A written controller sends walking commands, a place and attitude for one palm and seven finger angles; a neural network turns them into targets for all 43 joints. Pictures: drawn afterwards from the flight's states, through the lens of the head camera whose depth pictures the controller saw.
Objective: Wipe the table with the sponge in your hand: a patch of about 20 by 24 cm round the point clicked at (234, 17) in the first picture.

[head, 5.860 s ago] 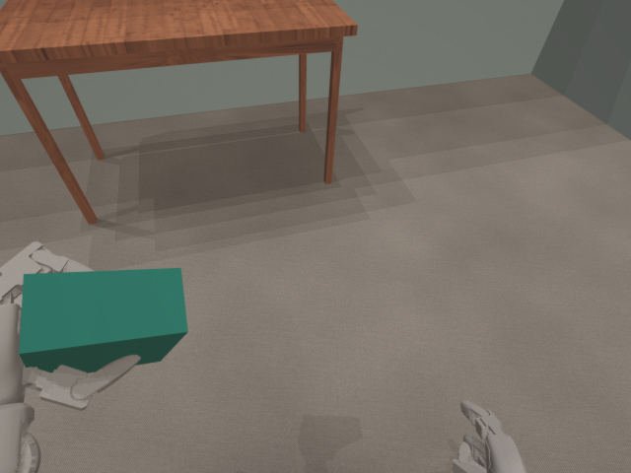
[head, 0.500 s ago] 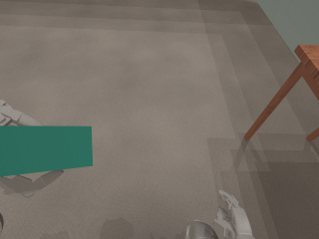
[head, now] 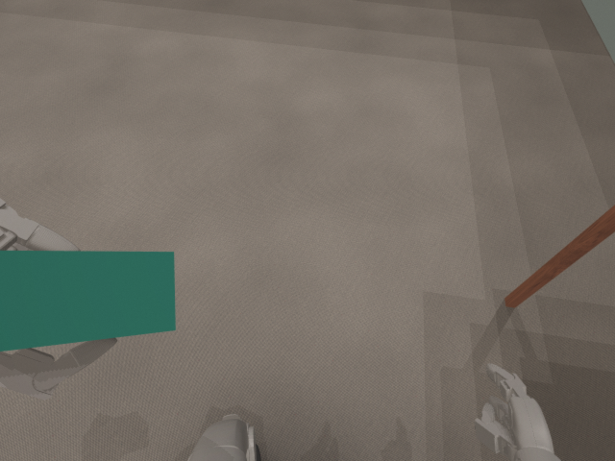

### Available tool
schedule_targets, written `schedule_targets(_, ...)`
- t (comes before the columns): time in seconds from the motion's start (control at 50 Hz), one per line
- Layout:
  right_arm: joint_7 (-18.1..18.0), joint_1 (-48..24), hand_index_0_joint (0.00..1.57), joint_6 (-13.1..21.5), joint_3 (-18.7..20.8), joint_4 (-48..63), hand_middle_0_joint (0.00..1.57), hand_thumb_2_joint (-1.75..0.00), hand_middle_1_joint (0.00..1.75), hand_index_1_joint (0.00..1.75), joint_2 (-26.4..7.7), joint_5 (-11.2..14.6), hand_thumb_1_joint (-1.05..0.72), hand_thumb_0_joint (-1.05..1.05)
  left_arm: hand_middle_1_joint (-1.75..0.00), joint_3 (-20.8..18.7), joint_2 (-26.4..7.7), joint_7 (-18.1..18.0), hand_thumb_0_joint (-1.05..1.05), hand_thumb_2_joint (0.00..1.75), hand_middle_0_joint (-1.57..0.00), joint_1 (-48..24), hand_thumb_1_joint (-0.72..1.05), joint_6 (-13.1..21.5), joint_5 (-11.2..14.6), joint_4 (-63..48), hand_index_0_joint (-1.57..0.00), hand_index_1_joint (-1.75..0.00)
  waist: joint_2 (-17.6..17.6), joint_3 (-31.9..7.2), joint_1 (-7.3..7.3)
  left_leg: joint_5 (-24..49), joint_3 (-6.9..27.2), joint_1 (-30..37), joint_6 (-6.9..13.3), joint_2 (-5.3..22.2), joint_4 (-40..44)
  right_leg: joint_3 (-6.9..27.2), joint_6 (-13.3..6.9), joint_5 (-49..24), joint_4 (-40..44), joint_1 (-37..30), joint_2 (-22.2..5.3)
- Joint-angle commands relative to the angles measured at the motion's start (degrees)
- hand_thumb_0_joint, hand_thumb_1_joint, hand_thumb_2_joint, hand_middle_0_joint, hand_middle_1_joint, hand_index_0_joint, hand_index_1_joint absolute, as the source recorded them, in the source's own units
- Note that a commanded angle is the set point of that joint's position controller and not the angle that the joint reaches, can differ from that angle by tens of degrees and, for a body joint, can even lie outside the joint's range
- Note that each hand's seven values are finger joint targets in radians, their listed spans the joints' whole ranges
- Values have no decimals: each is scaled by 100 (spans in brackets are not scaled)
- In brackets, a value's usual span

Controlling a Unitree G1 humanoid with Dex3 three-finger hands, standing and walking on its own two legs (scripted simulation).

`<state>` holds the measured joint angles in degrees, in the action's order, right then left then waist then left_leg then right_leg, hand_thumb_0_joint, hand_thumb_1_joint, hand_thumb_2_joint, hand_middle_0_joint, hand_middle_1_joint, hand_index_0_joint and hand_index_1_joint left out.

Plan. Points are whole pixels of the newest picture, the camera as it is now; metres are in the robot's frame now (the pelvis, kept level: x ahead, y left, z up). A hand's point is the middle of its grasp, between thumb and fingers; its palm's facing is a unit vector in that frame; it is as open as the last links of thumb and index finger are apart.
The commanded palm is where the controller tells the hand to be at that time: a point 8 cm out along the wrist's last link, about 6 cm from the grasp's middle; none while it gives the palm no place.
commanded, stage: turn to face it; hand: left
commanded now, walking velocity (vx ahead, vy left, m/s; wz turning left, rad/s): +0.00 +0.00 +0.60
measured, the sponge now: (102, 298) +0.24 +0.19 +0.16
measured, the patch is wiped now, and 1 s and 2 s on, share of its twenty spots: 0.00 0.00 0.00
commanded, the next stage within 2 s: none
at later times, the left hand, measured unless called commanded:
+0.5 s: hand (109, 276) +0.25 +0.18 +0.18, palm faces +0.38 -0.79 -0.48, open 10.4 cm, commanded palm +0.20 +0.23 +0.18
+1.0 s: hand (201, 333) +0.21 +0.10 +0.17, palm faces +0.11 -0.90 -0.42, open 10.4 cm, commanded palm +0.18 +0.14 +0.18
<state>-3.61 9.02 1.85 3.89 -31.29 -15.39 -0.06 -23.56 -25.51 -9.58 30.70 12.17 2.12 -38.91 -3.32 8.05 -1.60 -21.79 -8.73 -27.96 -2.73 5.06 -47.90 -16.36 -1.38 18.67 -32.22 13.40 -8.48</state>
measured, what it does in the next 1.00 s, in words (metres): steps on the spot, turning right: left foot, then right foot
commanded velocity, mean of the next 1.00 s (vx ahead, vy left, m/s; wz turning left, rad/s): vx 0.00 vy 0.00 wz -0.59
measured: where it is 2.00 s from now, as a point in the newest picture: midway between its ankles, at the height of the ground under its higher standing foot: outside the picture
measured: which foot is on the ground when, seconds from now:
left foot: up 0.00-0.06, down 0.08-0.46, up 0.48-1.00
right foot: down 0.00-0.08, up 0.10-0.42, down 0.44-1.00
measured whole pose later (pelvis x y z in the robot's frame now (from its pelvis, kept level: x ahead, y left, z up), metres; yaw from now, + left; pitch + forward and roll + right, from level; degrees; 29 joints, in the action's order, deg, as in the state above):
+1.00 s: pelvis -0.07 -0.06 +0.00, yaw -21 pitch +2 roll +3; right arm 0.0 11.4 -4.1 2.3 -32.4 -15.1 0.8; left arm -20.7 -20.4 -8.4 27.5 10.6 2.8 -26.7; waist -1.9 -0.5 2.1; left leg -29.0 -3.4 -15.8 -2.3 -0.9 -36.9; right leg 6.2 -4.6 -3.4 -16.2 22.0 9.4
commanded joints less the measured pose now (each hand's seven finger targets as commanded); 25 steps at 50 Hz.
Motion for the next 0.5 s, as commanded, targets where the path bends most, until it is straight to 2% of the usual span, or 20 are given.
schedule_targets(0.0, -10, -111, 20, 201, 6, 876, 20, -90, 30, 30, -68, -33, -90, 0, -160, -965, -704, -273, 0, 130, -120, 223, 10, 212, 165, -920, -120, -160, -485, -1791, 217, 560, -462, 800, -2, -390, 1396, 517, -247, -4182, -209, -1056, -1294)
schedule_targets(0.02, -33, 39, 20, 178, 50, 818, 20, -90, 30, 30, -112, -7, -90, 0, -160, -850, -601, -271, 0, 130, -120, 264, 10, 183, 189, -820, -120, -160, -258, -1951, 14, 1121, -386, 1567, 36, -450, 1979, 354, -36, -3889, -969, -746, -1146)
schedule_targets(0.04, -40, 51, 20, 178, 56, 852, 20, -90, 30, 30, -159, 0, -90, 0, -160, -795, -569, -277, 0, 130, -120, 102, 10, 268, 192, -1011, -120, -160, 523, -2173, -60, 2168, 191, 2442, 279, -30, 2343, 350, 209, -2613, -1975, -114, -670)
schedule_targets(0.06, -37, -53, 20, 225, 111, 901, 20, -90, 30, 30, -336, 15, -90, 0, -160, -736, -545, -251, 0, 130, -120, 60, 10, 416, 214, -1175, -120, -160, 2031, -2142, 88, 5066, 2243, 3126, 1119, 1550, 2357, 545, 528, 857, -3063, 1296, 204)
schedule_targets(0.08, 24, 57, 20, 276, 64, 836, 20, -90, 30, 30, -352, 24, -90, 0, -160, -843, -809, -240, 0, 130, -120, -34, 10, 540, 84, -1123, -120, -160, 2094, -2196, 134, 6537, 3027, 3343, 1674, 2224, 2246, 1233, 385, 2320, -3732, 1891, 437)
schedule_targets(0.1, 84, 30, 20, 320, 10, 709, 20, -90, 30, 30, -363, 7, -90, 0, -160, -837, -962, -168, 0, 130, -120, -208, 10, 521, -3, -713, -120, -160, 1287, -1952, 75, 5662, 2684, 2965, 1569, 2152, 2349, 1581, 304, 1887, -3903, 2004, 353)
schedule_targets(0.12, 45, -169, 20, 353, 21, 706, 20, -90, 30, 30, -347, 4, -90, 0, -160, -874, -1028, -129, 0, 130, -120, -434, 10, 502, -12, -887, -120, -160, 1367, -1916, 143, 5063, 2215, 2725, 1449, 1984, 2338, 1588, 333, 1593, -3690, 1878, 256)
schedule_targets(0.14, 72, -44, 20, 379, 61, 604, 20, -90, 30, 30, -377, 52, -90, 0, -160, -737, -876, -122, 0, 130, -120, -588, 10, 470, -28, -1014, -120, -160, 1376, -1836, 97, 4677, 1812, 2727, 1369, 1716, 2318, 1533, 351, 1186, -3255, 1895, 269)
schedule_targets(0.18, 145, -103, 20, 483, -39, 584, 20, -90, 30, 30, -286, 69, -90, 0, -160, -452, -634, -112, 0, 130, -120, -698, 10, 393, -33, -1400, -120, -160, 1825, -1789, 141, 4283, 907, 2549, 1050, 1309, 2416, 1279, 355, 548, -2448, 1496, 390)
schedule_targets(0.22, 168, -169, 20, 620, -133, 607, 20, -90, 30, 30, -244, 58, -90, 0, -160, -329, -606, -89, 0, 130, -120, -839, 10, 329, -18, -1634, -120, -160, 2107, -1718, 170, 3809, 521, 2322, 860, 1287, 2578, 1082, 385, 340, -1842, 1115, 532)
schedule_targets(0.24, 174, -155, 20, 679, -156, 618, 20, -90, 30, 30, -227, 45, -90, 0, -160, -266, -534, -74, 0, 130, -120, -835, 10, 309, -1, -1537, -120, -160, 2192, -1645, 155, 3615, 554, 2156, 839, 1403, 2652, 1026, 405, 397, -1608, 958, 571)
schedule_targets(0.28, 194, -95, 20, 757, -174, 587, 20, -90, 30, 30, -252, 29, -90, 0, -160, -193, -413, -41, 0, 130, -120, -862, 10, 233, -7, -1067, -120, -160, 2039, -1473, 160, 3236, 500, 1960, 779, 1590, 2707, 948, 436, 417, -1278, 770, 646)
schedule_targets(0.32, 199, -97, 20, 743, -162, 592, 20, -90, 30, 30, -248, 25, -90, 0, -160, -313, -449, -16, 0, 130, -120, -848, 10, 141, -11, -501, -120, -160, 1705, -1406, 212, 2836, 382, 1923, 673, 1684, 2535, 876, 471, 338, -857, 629, 702)
schedule_targets(0.34, 216, -90, 20, 709, -158, 587, 20, -90, 30, 30, -238, 34, -90, 0, -160, -226, -307, 19, 0, 130, -120, -920, 10, 102, -18, -251, -120, -160, 1575, -1320, 214, 2557, 317, 1751, 599, 1655, 2416, 845, 486, 247, -662, 473, 743)
schedule_targets(0.38, 218, -122, 20, 640, -150, 598, 20, -90, 30, 30, -222, 57, -90, 0, -160, -259, -321, 72, 0, 130, -120, -998, 10, 56, -18, 144, -120, -160, 1295, -1278, 266, 1891, 91, 1571, 414, 1549, 1895, 835, 478, -303, -15, 85, 761)
schedule_targets(0.4, 223, -89, 20, 599, -150, 607, 20, -90, 30, 30, -208, 78, -90, 0, -160, -212, -310, 106, 0, 130, -120, -1131, 10, 42, -34, 248, -120, -160, 905, -1219, 254, 1389, -16, 1375, 282, 1351, 1421, 1013, 406, -834, 404, -92, 640)
schedule_targets(0.42, 213, -50, 20, 542, -160, 639, 20, -90, 30, 30, -95, 99, -90, 0, -160, -194, -395, 114, 0, 130, -120, -1178, 10, 21, -70, 355, -120, -160, 15, -1227, 196, 704, -210, 1275, 94, 893, 596, 1793, 150, -1944, 846, -24, 150)
schedule_targets(0.44, 189, -228, 20, 520, -248, 782, 20, -90, 30, 30, 41, 90, -90, 0, -160, -334, -682, 82, 0, 130, -120, -1265, 10, 27, -59, 291, -120, -160, -1269, -1235, 226, -1148, -122, 78, -127, 157, -454, 3397, -362, -4002, 970, -633, -798)
schedule_targets(0.46, 168, -428, 20, 509, -259, 800, 20, -90, 30, 30, 26, 77, -90, 0, -160, -501, -680, 62, 0, 130, -120, -1215, 10, -45, 35, 383, -120, -160, -1610, -1331, 337, -1432, 440, -130, -181, -84, -1514, 3973, -603, -4254, 1241, -379, -1194)
schedule_targets(0.48, 196, -405, 20, 441, -200, 747, 20, -90, 30, 30, -50, 96, -90, 0, -160, -408, -603, 96, 0, 130, -120, -1129, 10, -68, 85, 263, -120, -160, -1465, -1336, 275, -1041, 845, -65, -188, -65, -2040, 3848, -363, -3647, 1399, -237, -1009)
